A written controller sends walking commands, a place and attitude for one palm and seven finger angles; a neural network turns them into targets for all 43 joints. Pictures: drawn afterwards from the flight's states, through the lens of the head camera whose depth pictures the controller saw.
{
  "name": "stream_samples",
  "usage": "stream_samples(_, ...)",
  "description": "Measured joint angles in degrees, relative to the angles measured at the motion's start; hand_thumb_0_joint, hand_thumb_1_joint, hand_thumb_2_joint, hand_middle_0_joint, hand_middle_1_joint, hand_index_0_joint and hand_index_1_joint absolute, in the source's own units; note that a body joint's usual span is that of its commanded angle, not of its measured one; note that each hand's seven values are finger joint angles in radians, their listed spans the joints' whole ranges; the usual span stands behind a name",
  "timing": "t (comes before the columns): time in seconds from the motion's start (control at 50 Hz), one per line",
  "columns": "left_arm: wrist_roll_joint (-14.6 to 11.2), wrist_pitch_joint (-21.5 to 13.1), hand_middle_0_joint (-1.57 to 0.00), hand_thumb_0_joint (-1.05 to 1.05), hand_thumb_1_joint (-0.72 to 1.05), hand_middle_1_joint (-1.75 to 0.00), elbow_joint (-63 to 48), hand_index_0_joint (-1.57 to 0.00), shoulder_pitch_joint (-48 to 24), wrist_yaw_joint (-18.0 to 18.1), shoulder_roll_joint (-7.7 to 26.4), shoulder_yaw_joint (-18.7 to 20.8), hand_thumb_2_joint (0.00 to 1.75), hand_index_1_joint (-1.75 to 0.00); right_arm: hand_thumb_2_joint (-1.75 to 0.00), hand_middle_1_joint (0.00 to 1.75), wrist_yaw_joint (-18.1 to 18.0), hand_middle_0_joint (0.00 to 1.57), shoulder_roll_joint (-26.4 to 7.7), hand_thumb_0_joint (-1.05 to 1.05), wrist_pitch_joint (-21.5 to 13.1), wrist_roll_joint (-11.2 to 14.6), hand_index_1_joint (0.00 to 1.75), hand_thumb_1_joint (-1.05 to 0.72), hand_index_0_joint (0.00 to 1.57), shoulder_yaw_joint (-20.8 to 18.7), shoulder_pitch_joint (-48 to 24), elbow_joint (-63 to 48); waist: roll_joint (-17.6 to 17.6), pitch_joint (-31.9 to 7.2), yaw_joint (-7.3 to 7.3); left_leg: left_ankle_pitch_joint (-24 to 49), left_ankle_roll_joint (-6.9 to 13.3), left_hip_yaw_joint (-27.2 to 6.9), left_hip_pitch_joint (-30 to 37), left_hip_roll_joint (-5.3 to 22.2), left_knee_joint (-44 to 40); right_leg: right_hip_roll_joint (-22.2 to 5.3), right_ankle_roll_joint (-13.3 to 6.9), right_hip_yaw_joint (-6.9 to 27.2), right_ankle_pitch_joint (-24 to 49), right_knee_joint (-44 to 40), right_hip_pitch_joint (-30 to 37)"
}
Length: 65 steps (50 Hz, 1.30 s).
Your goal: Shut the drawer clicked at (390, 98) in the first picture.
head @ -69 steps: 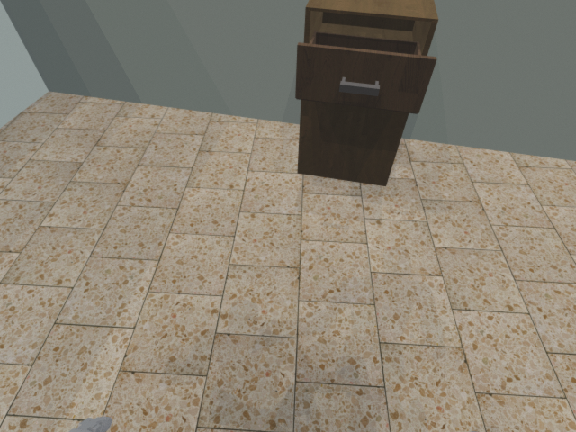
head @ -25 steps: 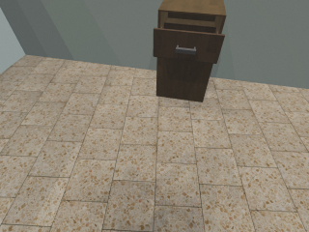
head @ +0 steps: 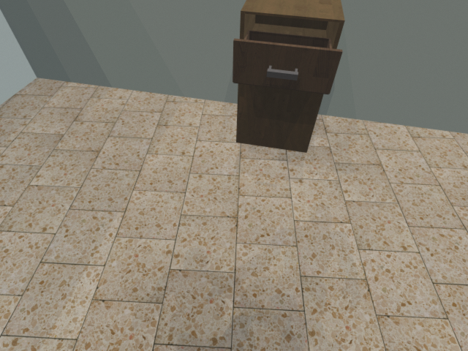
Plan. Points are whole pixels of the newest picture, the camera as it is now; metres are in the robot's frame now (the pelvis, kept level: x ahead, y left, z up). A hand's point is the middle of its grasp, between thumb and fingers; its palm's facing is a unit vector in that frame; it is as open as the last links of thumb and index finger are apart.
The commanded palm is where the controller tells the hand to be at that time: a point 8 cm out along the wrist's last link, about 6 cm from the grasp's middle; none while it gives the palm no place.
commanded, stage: look at it before walking up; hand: left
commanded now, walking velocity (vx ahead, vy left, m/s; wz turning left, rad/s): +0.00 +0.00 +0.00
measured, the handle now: (282, 71) +1.13 -0.13 -0.08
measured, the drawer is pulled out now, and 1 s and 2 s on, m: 0.30 0.30 0.30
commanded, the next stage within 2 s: walk to a spot facing it in 0.26 s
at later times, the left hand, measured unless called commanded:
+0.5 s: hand out of the picture +0.06 +0.24 -0.17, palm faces -0.02 -0.95 -0.30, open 7.4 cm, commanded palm none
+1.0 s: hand out of the picture +0.10 +0.16 -0.17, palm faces -0.18 -0.97 -0.18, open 7.4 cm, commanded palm none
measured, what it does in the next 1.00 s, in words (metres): walks ahead, turning right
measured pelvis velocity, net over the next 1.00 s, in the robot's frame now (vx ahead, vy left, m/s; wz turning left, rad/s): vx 0.15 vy -0.02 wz -0.28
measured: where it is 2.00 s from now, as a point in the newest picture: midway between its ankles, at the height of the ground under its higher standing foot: (273, 293)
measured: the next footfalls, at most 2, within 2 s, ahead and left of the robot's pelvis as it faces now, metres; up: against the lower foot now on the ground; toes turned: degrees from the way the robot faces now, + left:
left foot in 1.14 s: +0.40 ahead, +0.06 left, +0.00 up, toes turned -16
right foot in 1.58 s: +0.40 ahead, -0.24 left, +0.00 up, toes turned -41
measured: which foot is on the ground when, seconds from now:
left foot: down 0.00-0.74, up 0.76-1.00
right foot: down 0.00-1.00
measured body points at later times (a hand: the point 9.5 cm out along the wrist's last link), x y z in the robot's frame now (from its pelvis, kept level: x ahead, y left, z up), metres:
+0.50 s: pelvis +0.01 +0.00 +0.00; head +0.01 +0.00 +0.45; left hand +0.06 +0.29 -0.14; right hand +0.07 -0.28 -0.14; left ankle -0.01 +0.14 -0.75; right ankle +0.00 -0.11 -0.75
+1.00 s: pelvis +0.15 -0.02 -0.01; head +0.18 -0.03 +0.44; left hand +0.11 +0.21 -0.15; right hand +0.21 -0.28 -0.15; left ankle +0.27 +0.09 -0.68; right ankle +0.01 -0.10 -0.75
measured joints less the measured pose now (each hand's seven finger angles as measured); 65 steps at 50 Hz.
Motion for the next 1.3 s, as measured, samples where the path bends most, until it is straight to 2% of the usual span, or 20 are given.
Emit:
stream_samples(0.38,0.05,-0.20,-0.20,0.00,0.91,-0.30,-0.07,-0.20,-0.23,0.05,0.21,0.01,0.90,-0.30,-0.90,0.30,0.00,0.21,-0.02,0.00,-0.05,0.08,0.30,-0.91,0.21,0.06,-0.60,-0.12,0.05,-0.14,0.15,0.20,0.08,-0.07,0.83,-0.14,-0.92,-0.15,0.11,-0.07,0.11,-0.84,0.84)
stream_samples(0.48,0.26,0.82,-0.20,0.00,0.91,-0.30,-0.68,-0.20,1.83,0.15,-1.05,0.42,0.90,-0.30,-0.90,0.30,-0.17,0.20,1.07,0.00,0.44,-0.47,0.30,-0.91,0.21,-0.15,0.59,-0.68,0.16,-1.14,0.85,-2.04,0.00,1.21,-0.07,0.48,2.06,0.49,-0.02,1.16,-1.41,1.82,-0.50)
stream_samples(0.64,0.69,1.36,-0.20,0.00,0.91,-0.30,-3.05,-0.20,10.50,-1.57,-4.77,2.00,0.90,-0.30,-0.90,0.30,0.02,0.21,4.75,0.00,-0.32,-0.50,0.30,-0.91,0.21,-1.45,7.76,-3.41,-0.54,-2.07,1.03,-11.06,-0.16,5.12,-2.15,2.20,12.31,2.48,-1.14,4.87,-9.69,14.08,-5.22)
stream_samples(0.66,0.66,1.29,-0.20,0.00,0.91,-0.30,-3.08,-0.20,11.21,-1.68,-5.26,2.20,0.90,-0.30,-0.90,0.30,-0.04,0.21,5.09,0.00,-0.57,-0.47,0.30,-0.91,0.21,-1.66,8.66,-3.47,-0.59,-1.89,1.01,-12.21,-0.39,5.64,-2.05,2.45,13.39,2.47,-1.26,4.52,-10.65,16.04,-5.87)
stream_samples(0.72,0.68,1.01,-0.20,0.00,0.91,-0.30,-3.24,-0.20,12.47,-2.06,-7.03,2.69,0.90,-0.30,-0.90,0.30,-0.23,0.21,5.49,0.00,-1.07,-0.59,0.30,-0.91,0.21,-2.25,10.65,-3.27,0.45,-0.70,1.03,-15.75,-1.26,7.46,-0.98,4.18,16.50,1.76,-1.48,0.24,-12.42,18.83,-6.98)
stream_samples(0.76,0.85,-0.24,-0.20,0.00,0.91,-0.30,-3.62,-0.20,12.35,-2.03,-8.11,2.87,0.90,-0.30,-0.90,0.30,-0.27,0.21,5.56,0.00,-0.50,-0.46,0.30,-0.91,0.21,-2.56,11.85,-2.53,2.37,-0.07,0.40,-17.50,-0.82,6.08,-4.32,6.07,25.88,3.23,-2.52,-1.46,-13.71,19.12,-5.86)
stream_samples(0.82,0.68,-2.72,-0.20,0.00,0.91,-0.30,-4.80,-0.20,13.95,-0.43,-9.08,2.81,0.90,-0.30,-0.90,0.30,-0.17,0.20,6.45,0.00,0.97,-0.67,0.30,-0.91,0.20,-2.42,10.57,-1.49,1.48,0.28,2.20,-17.02,-0.54,3.34,-13.16,3.81,44.71,3.91,-3.24,0.03,-13.49,15.65,-3.17)
stream_samples(0.86,0.79,-3.18,-0.20,0.00,0.91,-0.30,-4.70,-0.20,15.57,0.24,-9.88,2.54,0.90,-0.30,-0.90,0.30,0.06,0.20,6.80,0.01,0.87,-0.82,0.30,-0.91,0.20,-2.66,8.30,-2.54,1.11,0.55,2.66,-14.30,-0.79,3.43,-18.36,3.38,48.59,4.21,-3.60,1.75,-11.87,11.21,-0.45)
stream_samples(0.92,1.00,-3.27,-0.20,0.00,0.91,-0.30,-3.48,-0.20,17.97,0.67,-11.01,2.12,0.90,-0.30,-0.90,0.30,0.56,0.20,7.36,0.01,0.58,-0.72,0.30,-0.91,0.20,-3.06,3.95,-5.92,0.82,0.57,2.35,-8.92,-1.58,3.61,-25.43,3.62,46.78,4.09,-3.38,4.45,-9.50,4.58,3.34)
stream_samples(0.98,1.11,-3.01,-0.20,0.00,0.91,-0.30,-2.18,-0.20,19.33,0.85,-11.56,1.88,0.90,-0.30,-0.90,0.30,1.28,0.20,8.17,0.01,0.02,-0.35,0.30,-0.91,0.20,-3.25,-0.48,-9.60,0.64,0.97,2.31,-3.34,-1.67,3.33,-29.64,4.03,39.61,3.63,-2.78,7.11,-8.28,-0.33,6.76)
stream_samples(1.02,1.12,-2.80,-0.20,0.00,0.91,-0.30,-1.70,-0.20,19.52,0.94,-11.36,1.97,0.90,-0.30,-0.90,0.30,1.69,0.20,8.77,0.01,-0.48,-0.06,0.30,-0.91,0.20,-3.09,-3.03,-11.63,0.37,1.57,2.59,-0.60,-1.26,3.19,-29.87,3.93,32.48,3.18,-2.25,8.57,-8.44,-2.38,9.02)
stream_samples(1.08,1.10,-2.55,-0.20,0.00,0.90,-0.30,-1.42,-0.20,19.26,1.00,-10.08,2.54,0.90,-0.30,-0.90,0.30,1.94,0.20,9.60,0.00,-1.42,0.23,0.30,-0.91,0.20,-2.64,-5.45,-13.69,-0.63,2.23,3.26,1.33,-0.21,3.45,-26.29,2.56,21.89,2.16,-1.41,10.32,-10.73,-2.67,11.94)
stream_samples(1.12,0.85,-2.50,-0.20,0.00,0.90,-0.30,-1.52,-0.20,19.60,0.99,-9.11,3.21,0.90,-0.30,-0.90,0.30,1.60,0.20,9.81,0.00,-2.60,-0.03,0.30,-0.91,0.20,-1.97,-5.77,-14.63,-1.08,2.00,3.40,3.09,0.90,3.89,-20.85,1.57,14.95,2.19,-1.29,11.22,-14.54,3.57,11.29)
stream_samples(1.14,0.54,-2.37,-0.20,0.00,0.90,-0.30,-1.63,-0.20,19.98,0.86,-8.93,3.64,0.90,-0.30,-0.90,0.30,1.38,0.20,9.58,0.00,-3.28,-0.41,0.30,-0.91,0.20,-1.64,-5.57,-15.09,-0.28,1.39,3.42,3.23,2.23,3.27,-18.81,2.32,13.76,3.30,-1.45,10.28,-16.62,11.84,8.20)
stream_samples(1.16,0.29,-1.97,-0.20,0.00,0.90,-0.30,-1.50,-0.20,18.96,0.71,-8.14,4.11,0.90,-0.30,-0.90,0.30,0.99,0.20,9.93,0.00,-3.71,-0.59,0.30,-0.91,0.21,-1.57,-5.46,-15.07,-1.02,1.66,3.15,1.57,2.76,4.03,-18.89,2.26,16.30,3.37,-1.70,8.95,-17.51,22.77,4.00)
stream_samples(1.2,0.35,-1.12,-0.20,0.00,0.91,-0.30,-1.92,-0.20,16.07,0.51,-6.42,4.83,0.90,-0.30,-0.90,0.30,0.51,0.21,10.54,0.00,-3.77,-0.67,0.30,-0.91,0.21,-1.28,-4.08,-14.35,-2.67,2.13,3.20,-1.58,2.85,6.10,-17.09,2.11,18.21,2.61,-1.99,5.66,-16.12,41.40,-4.63)
stream_samples(1.22,0.58,-0.77,-0.20,0.00,0.91,-0.30,-2.47,-0.20,14.48,0.25,-5.77,5.15,0.90,-0.30,-0.90,0.30,0.30,0.21,10.70,0.00,-3.61,-0.71,0.30,-0.91,0.21,-1.33,-2.91,-13.75,-3.08,2.11,3.17,-2.23,2.78,6.93,-15.62,2.06,17.43,1.78,-1.99,3.62,-14.08,47.07,-8.58)
stream_samples(1.26,1.01,-0.17,-0.20,0.01,0.91,-0.30,-4.19,-0.20,11.35,-0.46,-5.00,5.62,0.90,-0.30,-0.90,0.30,-0.14,0.20,10.72,0.00,-3.31,-0.84,0.30,-0.91,0.21,-1.66,-0.06,-12.04,-3.03,1.69,2.93,-2.07,2.51,8.07,-12.64,2.05,14.55,-0.12,-1.78,0.05,-10.54,51.72,-15.24)
stream_samples(1.3,1.24,0.27,-0.19,0.00,0.91,-0.30,-6.40,-0.20,8.79,-1.02,-4.80,5.92,0.90,-0.30,-0.90,0.30,-0.36,0.20,10.47,0.00,-3.02,-0.95,0.30,-0.91,0.21,-1.97,2.95,-9.89,-2.76,0.90,2.72,-1.86,2.71,9.35,-9.88,1.96,11.27,-2.03,-1.30,-1.97,-7.73,50.54,-20.37)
